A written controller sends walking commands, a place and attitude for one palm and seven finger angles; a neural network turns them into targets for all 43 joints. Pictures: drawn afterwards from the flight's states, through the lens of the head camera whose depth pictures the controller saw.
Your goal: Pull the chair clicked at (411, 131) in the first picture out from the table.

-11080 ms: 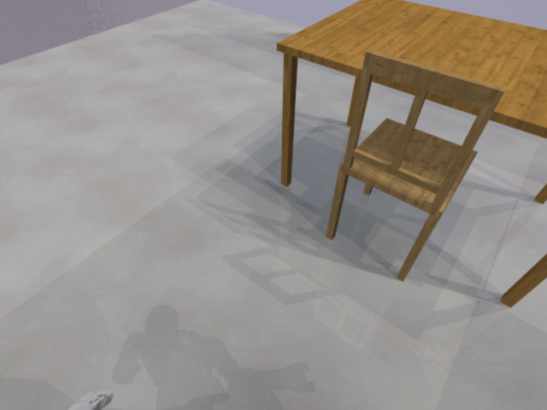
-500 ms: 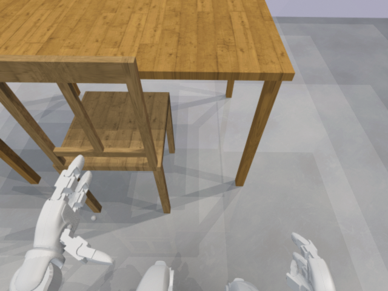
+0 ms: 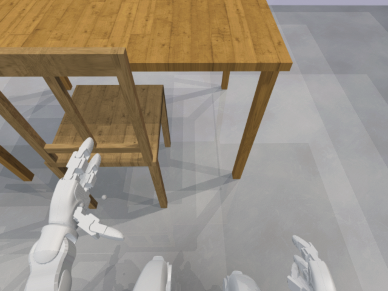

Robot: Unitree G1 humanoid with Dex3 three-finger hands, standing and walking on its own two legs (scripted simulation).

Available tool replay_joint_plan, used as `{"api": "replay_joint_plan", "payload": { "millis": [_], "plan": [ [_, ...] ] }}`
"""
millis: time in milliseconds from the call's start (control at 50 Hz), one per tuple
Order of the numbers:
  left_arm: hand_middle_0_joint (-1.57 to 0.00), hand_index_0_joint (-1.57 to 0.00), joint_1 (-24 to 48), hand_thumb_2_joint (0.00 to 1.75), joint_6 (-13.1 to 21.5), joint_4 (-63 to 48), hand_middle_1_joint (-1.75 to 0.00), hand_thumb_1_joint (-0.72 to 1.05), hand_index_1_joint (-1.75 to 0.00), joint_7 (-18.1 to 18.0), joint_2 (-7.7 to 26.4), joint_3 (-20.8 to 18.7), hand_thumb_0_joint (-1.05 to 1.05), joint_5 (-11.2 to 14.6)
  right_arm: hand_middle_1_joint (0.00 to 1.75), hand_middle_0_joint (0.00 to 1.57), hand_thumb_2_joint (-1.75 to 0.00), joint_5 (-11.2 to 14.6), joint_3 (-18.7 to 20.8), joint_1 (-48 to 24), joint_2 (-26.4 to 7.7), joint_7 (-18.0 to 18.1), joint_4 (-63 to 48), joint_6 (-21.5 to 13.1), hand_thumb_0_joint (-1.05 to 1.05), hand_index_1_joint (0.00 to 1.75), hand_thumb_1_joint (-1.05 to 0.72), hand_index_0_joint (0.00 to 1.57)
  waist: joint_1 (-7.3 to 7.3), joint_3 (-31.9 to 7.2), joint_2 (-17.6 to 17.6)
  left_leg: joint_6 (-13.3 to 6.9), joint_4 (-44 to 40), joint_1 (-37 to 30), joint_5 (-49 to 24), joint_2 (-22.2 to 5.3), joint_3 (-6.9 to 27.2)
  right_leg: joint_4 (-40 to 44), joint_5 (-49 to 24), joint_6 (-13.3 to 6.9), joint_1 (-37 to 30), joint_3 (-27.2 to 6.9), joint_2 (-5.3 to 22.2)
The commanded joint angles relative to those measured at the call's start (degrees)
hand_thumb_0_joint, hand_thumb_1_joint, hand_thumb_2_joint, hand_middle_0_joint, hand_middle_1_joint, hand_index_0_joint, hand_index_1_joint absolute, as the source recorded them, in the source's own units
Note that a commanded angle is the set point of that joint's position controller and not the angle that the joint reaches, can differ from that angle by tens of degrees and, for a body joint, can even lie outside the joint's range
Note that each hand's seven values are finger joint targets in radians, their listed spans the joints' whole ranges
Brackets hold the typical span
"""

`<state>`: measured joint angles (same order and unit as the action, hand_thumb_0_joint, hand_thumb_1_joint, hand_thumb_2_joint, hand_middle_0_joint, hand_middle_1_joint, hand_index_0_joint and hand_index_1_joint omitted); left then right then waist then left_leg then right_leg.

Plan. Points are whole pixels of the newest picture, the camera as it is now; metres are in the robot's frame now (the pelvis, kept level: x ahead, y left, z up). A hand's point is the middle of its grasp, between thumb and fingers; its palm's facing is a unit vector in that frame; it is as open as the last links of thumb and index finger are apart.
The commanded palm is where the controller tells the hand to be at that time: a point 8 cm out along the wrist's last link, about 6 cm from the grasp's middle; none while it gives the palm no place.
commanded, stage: aim the fingers beside a spindle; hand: left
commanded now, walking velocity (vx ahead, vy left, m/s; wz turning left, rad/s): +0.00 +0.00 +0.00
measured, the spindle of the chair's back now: (74, 116) +0.53 +0.35 -0.01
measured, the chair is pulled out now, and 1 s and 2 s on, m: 0.00 0.00 0.00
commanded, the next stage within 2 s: none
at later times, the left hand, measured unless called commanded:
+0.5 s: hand (119, 179) +0.34 +0.18 +0.02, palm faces +0.00 -1.00 -0.01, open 16.9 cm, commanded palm +0.32 +0.23 +0.03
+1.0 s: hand (136, 159) +0.39 +0.15 +0.01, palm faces +0.02 -1.00 -0.03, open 16.9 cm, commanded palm +0.37 +0.20 +0.01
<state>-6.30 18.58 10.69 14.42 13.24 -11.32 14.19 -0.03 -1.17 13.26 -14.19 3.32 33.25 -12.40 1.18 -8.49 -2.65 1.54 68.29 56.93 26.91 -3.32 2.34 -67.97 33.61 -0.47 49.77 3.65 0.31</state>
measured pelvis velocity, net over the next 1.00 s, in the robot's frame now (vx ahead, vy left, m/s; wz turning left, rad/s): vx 0.00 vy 0.01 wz -0.03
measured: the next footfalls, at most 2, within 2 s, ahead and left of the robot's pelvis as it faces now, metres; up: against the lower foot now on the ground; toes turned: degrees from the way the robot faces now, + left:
none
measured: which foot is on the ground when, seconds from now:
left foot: down 0.00-1.00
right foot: down 0.00-1.00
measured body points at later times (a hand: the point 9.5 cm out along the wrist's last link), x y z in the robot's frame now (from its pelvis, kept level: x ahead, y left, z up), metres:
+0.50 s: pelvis +0.00 +0.01 -0.01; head +0.08 +0.01 +0.43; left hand +0.33 +0.23 +0.03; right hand +0.16 -0.24 -0.11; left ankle +0.06 +0.13 -0.64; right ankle +0.00 -0.12 -0.64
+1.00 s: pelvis +0.00 +0.01 -0.03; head +0.10 +0.01 +0.41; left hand +0.39 +0.21 +0.01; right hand +0.12 -0.24 -0.14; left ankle +0.06 +0.13 -0.64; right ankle +0.00 -0.12 -0.64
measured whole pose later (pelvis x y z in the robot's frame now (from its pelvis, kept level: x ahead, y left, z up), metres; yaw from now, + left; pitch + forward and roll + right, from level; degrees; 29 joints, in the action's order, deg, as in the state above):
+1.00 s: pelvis +0.00 +0.01 -0.03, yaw -1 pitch +22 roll -2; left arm 19.1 23.6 32.4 3.5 11.6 -10.5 7.2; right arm -1.8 -0.6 13.5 -13.7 0.8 35.2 -4.5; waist 3.8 -10.2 -2.3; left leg 0.7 74.6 68.2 28.5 -3.4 1.1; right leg -74.6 35.0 0.5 61.6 2.0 0.4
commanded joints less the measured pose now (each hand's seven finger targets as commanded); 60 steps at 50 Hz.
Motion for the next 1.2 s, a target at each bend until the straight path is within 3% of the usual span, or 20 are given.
{"api": "replay_joint_plan", "payload": {
  "millis": [0, 100, 200, 220, 280, 360, 400, 500, 520, 560, 600, 680, 760, 800, 860, 920, 980, 1020, 1120, 1180],
  "plan": [
    [-0.06, -0.06, 7.6, 0.30, 3.6, -9.9, -0.08, -0.50, -0.08, -1.6, 7.3, -3.4, 0.00, 0.0, 0.30, 0.20, -0.90, 0.1, 3.1, -1.9, -7.2, 0.1, -8.6, -2.2, 0.00, 0.30, -0.90, 0.20, 0.08, -14.4, 1.8, -3.0, -8.2, -14.4, -10.9, 2.6, -0.2, 11.2, -15.3, -0.8, -2.6, -1.1, -1.7],
    [-0.06, -0.06, 13.1, 0.30, 4.8, -9.0, -0.08, -0.50, -0.08, -2.7, 7.4, -2.6, 0.00, -1.0, 0.30, 0.20, -0.90, 0.1, 3.1, -1.8, -7.4, 0.0, -8.2, -1.5, 0.00, 0.30, -0.90, 0.20, 0.82, -14.3, 0.8, -3.0, -7.4, -13.2, -8.7, 2.6, -0.5, 10.7, -12.9, -0.8, -0.4, -1.4, -1.6],
    [-0.06, -0.06, 17.6, 0.30, 6.1, -8.5, -0.08, -0.50, -0.08, -3.6, 8.4, -3.2, 0.00, -1.7, 0.30, 0.20, -0.90, -0.3, 3.3, -1.3, -7.5, 0.1, -7.5, -1.0, 0.00, 0.30, -0.90, 0.20, 1.10, -18.3, 0.6, -3.0, -6.2, -14.2, -10.6, 2.4, -0.4, 9.3, -14.7, -0.8, -0.2, -1.5, -1.6],
    [-0.06, -0.06, 17.6, 0.30, 6.3, -8.3, -0.08, -0.50, -0.08, -3.7, 8.3, -3.6, 0.00, -1.5, 0.30, 0.20, -0.90, -0.3, 3.3, -1.4, -7.3, 0.0, -7.4, -0.9, 0.00, 0.30, -0.90, 0.20, 0.48, -19.1, -0.6, -2.8, -6.2, -14.5, -11.0, 2.6, -0.5, 9.3, -15.2, -0.9, -0.6, -1.7, -1.5],
    [-0.06, -0.06, 18.6, 0.30, 6.1, -6.6, -0.08, -0.50, -0.08, -3.9, 7.3, -2.6, 0.00, -1.8, 0.30, 0.20, -0.90, -0.3, 3.3, -1.3, -7.4, -0.2, -7.1, -0.4, 0.00, 0.30, -0.90, 0.20, 0.80, -19.3, -0.7, -2.7, -6.0, -15.0, -11.3, 2.4, -0.5, 9.1, -15.6, -0.9, 0.3, -1.5, -1.5],
    [-0.06, -0.06, 21.3, 0.30, 5.0, -2.1, -0.08, -0.50, -0.08, -4.1, 5.6, -0.9, 0.00, -2.4, 0.30, 0.20, -0.90, -0.2, 3.2, -1.2, -7.5, -0.3, -6.8, 0.6, 0.00, 0.30, -0.90, 0.20, 1.51, -17.2, 0.4, -2.7, -6.0, -13.3, -9.2, 2.4, -0.2, 9.0, -13.6, -0.8, 2.3, -1.2, -1.5],
    [-0.06, -0.06, 22.2, 0.30, 4.9, -0.7, -0.08, -0.50, -0.08, -4.3, 6.9, -2.2, 0.00, -2.4, 0.30, 0.20, -0.90, -0.3, 3.3, -0.8, -7.8, -0.2, -6.8, 1.0, 0.00, 0.30, -0.90, 0.20, 1.33, -17.9, 2.2, -2.8, -5.5, -12.2, -9.6, 2.4, -0.2, 8.6, -14.2, -0.9, 1.8, -1.2, -1.7],
    [-0.06, -0.06, 27.9, 0.30, 6.1, -0.2, -0.08, -0.50, -0.08, -5.5, 8.6, -3.8, 0.00, -3.2, 0.30, 0.20, -0.90, -0.5, 3.3, -0.6, -7.7, -0.4, -6.6, 2.0, 0.00, 0.30, -0.90, 0.20, 1.26, -20.2, 0.1, -2.6, -4.7, -12.7, -10.6, 2.3, -0.2, 7.3, -14.7, -1.1, 2.6, -1.3, -1.7],
    [-0.06, -0.06, 29.2, 0.30, 6.8, -1.5, -0.08, -0.50, -0.08, -5.8, 8.2, -3.2, 0.00, -3.4, 0.30, 0.20, -0.90, -0.6, 3.4, -0.7, -7.5, -0.6, -6.7, 2.0, 0.00, 0.30, -0.90, 0.20, 1.06, -22.0, -2.1, -2.4, -4.6, -14.4, -11.4, 2.4, -0.2, 7.0, -15.1, -1.1, 3.1, -1.4, -1.5],
    [-0.06, -0.06, 29.0, 0.30, 7.4, -1.7, -0.08, -0.50, -0.08, -6.4, 7.1, -2.0, 0.00, -3.8, 0.30, 0.20, -0.90, -0.7, 3.5, -0.4, -7.5, -0.8, -6.5, 2.1, 0.00, 0.30, -0.90, 0.20, 1.13, -23.2, -2.7, -2.2, -4.5, -16.3, -13.3, 2.1, 0.2, 6.5, -16.0, -1.2, 3.7, -1.0, -1.5],
    [-0.06, -0.06, 31.1, 0.30, 7.2, 0.4, -0.08, -0.50, -0.08, -6.8, 5.9, -0.4, 0.00, -4.2, 0.30, 0.20, -0.90, -0.8, 3.5, 0.0, -7.6, -1.0, -6.1, 2.5, 0.00, 0.30, -0.90, 0.20, 2.32, -21.9, -1.5, -2.3, -4.3, -15.3, -12.4, 2.0, 0.6, 6.5, -15.0, -1.1, 5.0, -0.8, -1.7],
    [-0.06, -0.06, 32.2, 0.30, 6.7, 5.6, -0.08, -0.50, -0.08, -7.4, 5.4, -0.6, 0.00, -4.8, 0.30, 0.20, -0.90, -0.7, 3.7, 0.4, -7.9, -1.1, -5.3, 3.4, 0.00, 0.30, -0.90, 0.20, 2.52, -20.0, 0.9, -2.2, -4.1, -12.8, -10.2, 2.0, 0.4, 6.7, -13.8, -1.0, 6.0, -0.8, -1.7],
    [-0.06, -0.06, 36.4, 0.30, 6.6, 9.0, -0.08, -0.50, -0.08, -8.4, 5.2, -0.3, 0.00, -5.6, 0.30, 0.20, -0.90, -0.8, 3.6, 0.5, -7.9, -1.5, -5.1, 4.6, 0.00, 0.30, -0.90, 0.20, 3.02, -19.3, 0.6, -2.2, -3.8, -11.2, -7.7, 2.1, 0.3, 6.6, -11.5, -1.0, 7.8, -0.8, -1.6],
    [-0.06, -0.06, 38.4, 0.30, 7.6, 8.9, -0.08, -0.50, -0.08, -9.3, 7.6, -2.7, 0.00, -5.9, 0.30, 0.20, -0.90, -1.1, 3.7, 0.9, -8.0, -1.4, -5.1, 4.9, 0.00, 0.30, -0.90, 0.20, 2.66, -21.8, 1.3, -2.4, -3.0, -10.7, -8.7, 2.2, 0.2, 5.7, -12.3, -1.1, 7.1, -1.2, -1.9],
    [-0.06, -0.06, 40.8, 0.30, 9.3, 6.5, -0.08, -0.50, -0.08, -10.4, 7.1, -2.3, 0.00, -6.4, 0.30, 0.20, -0.90, -1.4, 3.8, 1.3, -7.6, -1.8, -5.2, 5.3, 0.00, 0.30, -0.90, 0.20, 2.07, -26.1, -3.5, -1.9, -2.5, -14.8, -12.7, 2.2, 0.2, 4.6, -15.2, -1.3, 7.3, -1.3, -1.7],
    [-0.06, -0.06, 43.5, 0.30, 10.0, 6.7, -0.08, -0.50, -0.08, -11.2, 6.9, -1.3, 0.00, -7.1, 0.30, 0.20, -0.90, -1.6, 3.8, 2.1, -7.6, -2.0, -4.6, 5.7, 0.00, 0.30, -0.90, 0.20, 3.28, -27.9, -2.6, -1.8, -1.9, -15.9, -14.6, 1.8, 0.7, 3.8, -16.6, -1.1, 8.0, -1.0, -2.0],
    [-0.06, -0.06, 43.9, 0.30, 9.0, 13.6, -0.08, -0.50, -0.08, -11.3, 4.6, 0.2, 0.00, -7.4, 0.30, 0.20, -0.90, -1.6, 3.8, 2.8, -7.7, -2.3, -3.5, 6.4, 0.00, 0.30, -0.90, 0.20, 4.54, -23.3, 0.8, -2.1, -1.7, -11.7, -11.1, 2.0, 0.3, 4.8, -14.7, -0.8, 9.0, -1.0, -2.0],
    [-0.06, -0.06, 41.8, 0.30, 8.6, 16.2, -0.08, -0.50, -0.08, -11.2, 7.2, -2.8, 0.00, -7.4, 0.30, 0.20, -0.90, -1.5, 3.8, 2.8, -8.1, -2.3, -4.0, 7.0, 0.00, 0.30, -0.90, 0.20, 3.30, -23.1, 1.7, -2.2, -1.7, -8.9, -9.8, 2.3, -0.3, 4.8, -14.4, -0.9, 7.6, -1.4, -2.0],
    [-0.06, -0.06, 36.5, 0.30, 9.2, 12.3, -0.08, -0.50, -0.08, -11.0, 7.9, -4.4, 0.00, -6.6, 0.30, 0.20, -0.90, -1.6, 4.0, 2.4, -7.7, -3.0, -6.1, 8.4, 0.00, 0.30, -0.90, 0.20, 1.06, -27.7, 0.9, -2.3, -1.9, -9.8, -13.8, 2.7, -1.4, 4.1, -19.5, -1.0, 3.0, -2.0, -1.9],
    [-0.06, -0.06, 37.7, 0.30, 10.7, 6.7, -0.08, -0.50, -0.08, -11.1, 8.1, -3.8, 0.00, -6.1, 0.30, 0.20, -0.90, -1.4, 4.2, 2.1, -7.2, -3.0, -6.2, 8.8, 0.00, 0.30, -0.90, 0.20, 1.53, -28.3, 0.0, -2.4, -1.8, -11.0, -14.5, 2.7, -1.9, 4.6, -20.9, -0.8, 1.5, -2.6, -1.9]
  ]
}}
